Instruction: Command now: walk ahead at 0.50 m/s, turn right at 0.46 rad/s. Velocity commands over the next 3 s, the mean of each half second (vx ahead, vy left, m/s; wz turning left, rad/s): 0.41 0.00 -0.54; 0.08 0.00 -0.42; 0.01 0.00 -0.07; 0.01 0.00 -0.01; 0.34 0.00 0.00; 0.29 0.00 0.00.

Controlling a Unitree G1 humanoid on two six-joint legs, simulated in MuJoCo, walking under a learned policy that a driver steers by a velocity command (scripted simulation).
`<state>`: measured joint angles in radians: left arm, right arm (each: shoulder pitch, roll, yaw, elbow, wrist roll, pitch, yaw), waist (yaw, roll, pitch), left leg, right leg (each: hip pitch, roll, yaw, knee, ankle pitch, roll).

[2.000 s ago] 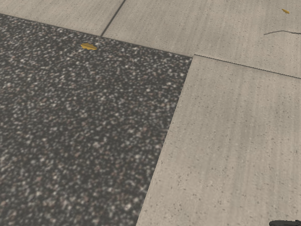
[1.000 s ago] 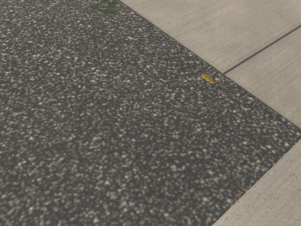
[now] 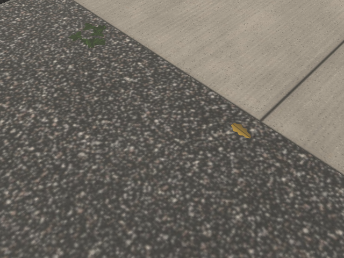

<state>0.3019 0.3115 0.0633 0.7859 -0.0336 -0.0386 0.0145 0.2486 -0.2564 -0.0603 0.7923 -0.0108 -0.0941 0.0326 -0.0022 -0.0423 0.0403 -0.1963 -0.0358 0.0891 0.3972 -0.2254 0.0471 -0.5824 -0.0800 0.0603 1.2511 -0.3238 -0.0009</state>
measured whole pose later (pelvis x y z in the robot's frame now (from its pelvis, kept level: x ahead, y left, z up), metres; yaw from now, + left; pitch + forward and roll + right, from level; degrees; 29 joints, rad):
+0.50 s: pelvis +0.25 -0.05 +0.00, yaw -18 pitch +2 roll +1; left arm 0.21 0.30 0.07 0.63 0.00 -0.02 -0.02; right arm 0.10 -0.32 -0.05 0.72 -0.01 -0.06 -0.01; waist 0.02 0.01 0.10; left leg -0.56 0.06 -0.08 1.15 -0.40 -0.06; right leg -0.34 0.11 0.04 0.45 -0.12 -0.11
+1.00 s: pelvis +0.37 -0.03 +0.00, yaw -30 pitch +1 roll -1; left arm 0.17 0.31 0.06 0.67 -0.01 0.06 0.04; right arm 0.14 -0.25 -0.03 0.75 -0.01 -0.01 0.00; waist -0.02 -0.03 0.06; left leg -0.30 0.00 -0.04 0.47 -0.18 0.01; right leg -0.38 0.04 0.12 0.90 -0.50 0.09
